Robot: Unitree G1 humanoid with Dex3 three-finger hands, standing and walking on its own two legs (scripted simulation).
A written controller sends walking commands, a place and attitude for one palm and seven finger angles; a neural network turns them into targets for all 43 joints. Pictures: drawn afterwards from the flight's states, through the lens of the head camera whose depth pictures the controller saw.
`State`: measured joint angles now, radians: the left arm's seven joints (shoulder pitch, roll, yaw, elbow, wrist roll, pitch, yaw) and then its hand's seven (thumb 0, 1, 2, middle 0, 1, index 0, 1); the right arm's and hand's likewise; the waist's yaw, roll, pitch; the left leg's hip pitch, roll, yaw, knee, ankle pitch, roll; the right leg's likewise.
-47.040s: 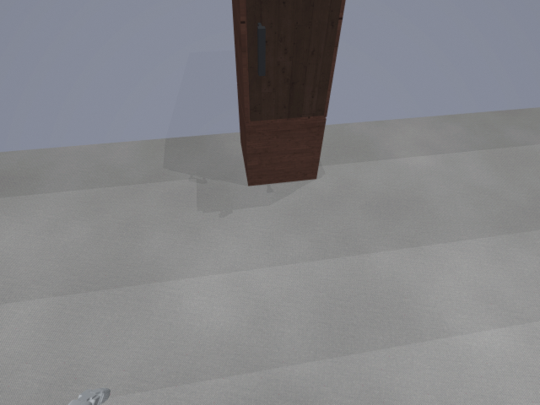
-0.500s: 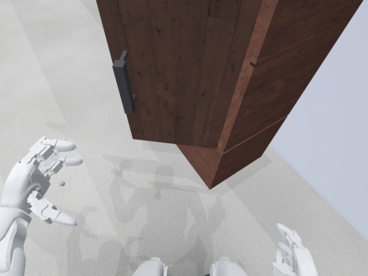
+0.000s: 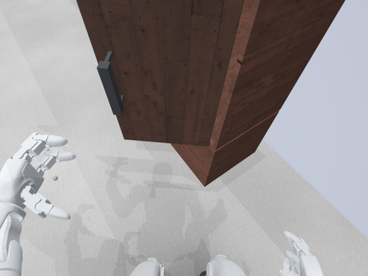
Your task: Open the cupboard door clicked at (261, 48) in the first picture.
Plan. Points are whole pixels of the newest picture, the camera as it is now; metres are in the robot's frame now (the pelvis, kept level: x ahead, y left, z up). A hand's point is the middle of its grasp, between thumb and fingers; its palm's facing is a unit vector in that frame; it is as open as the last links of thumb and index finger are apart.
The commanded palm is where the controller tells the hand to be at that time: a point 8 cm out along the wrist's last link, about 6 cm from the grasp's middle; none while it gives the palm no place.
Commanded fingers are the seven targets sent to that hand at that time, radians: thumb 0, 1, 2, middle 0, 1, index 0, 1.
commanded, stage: raise the hand with hooked fingers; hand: left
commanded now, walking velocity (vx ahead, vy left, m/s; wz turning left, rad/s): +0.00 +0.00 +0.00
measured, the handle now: (114, 85) +0.57 +0.22 +0.04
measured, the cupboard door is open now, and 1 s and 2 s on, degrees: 50 50 50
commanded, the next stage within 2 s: move the hooked fingers beside the handle in 0.10 s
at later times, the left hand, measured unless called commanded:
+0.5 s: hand (66, 156) +0.33 +0.26 +0.06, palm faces -0.06 -1.00 -0.04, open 14.0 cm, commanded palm +0.31 +0.32 +0.05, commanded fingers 0.00 -0.50 0.30 -0.30 -1.20 -0.30 -1.20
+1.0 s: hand (70, 128) +0.41 +0.28 +0.05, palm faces -0.04 -1.00 -0.01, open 14.0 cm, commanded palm +0.39 +0.33 +0.05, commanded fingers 0.00 -0.50 0.30 -0.30 -1.20 -0.30 -1.20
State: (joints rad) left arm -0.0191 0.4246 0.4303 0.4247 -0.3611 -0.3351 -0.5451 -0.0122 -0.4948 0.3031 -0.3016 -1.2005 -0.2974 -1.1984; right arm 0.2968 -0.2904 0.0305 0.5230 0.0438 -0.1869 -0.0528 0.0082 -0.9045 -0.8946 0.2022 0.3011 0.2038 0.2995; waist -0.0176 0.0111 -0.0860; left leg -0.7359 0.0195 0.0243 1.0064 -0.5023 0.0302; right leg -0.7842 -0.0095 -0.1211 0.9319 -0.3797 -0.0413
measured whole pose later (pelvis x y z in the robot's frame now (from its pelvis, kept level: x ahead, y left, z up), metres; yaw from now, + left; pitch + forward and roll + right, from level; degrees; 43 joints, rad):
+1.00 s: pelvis +0.00 +0.01 -0.01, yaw -1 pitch +18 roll -2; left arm -0.55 0.58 0.50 0.93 -0.26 -0.37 -0.58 -0.01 -0.50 0.30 -0.30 -1.20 -0.30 -1.20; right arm 0.33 -0.30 0.04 0.58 0.03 -0.08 -0.06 0.01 -0.90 -0.89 0.20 0.30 0.20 0.30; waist -0.08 -0.01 -0.09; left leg -0.88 0.03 0.04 1.07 -0.52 0.04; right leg -0.93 0.00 -0.11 0.98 -0.37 -0.03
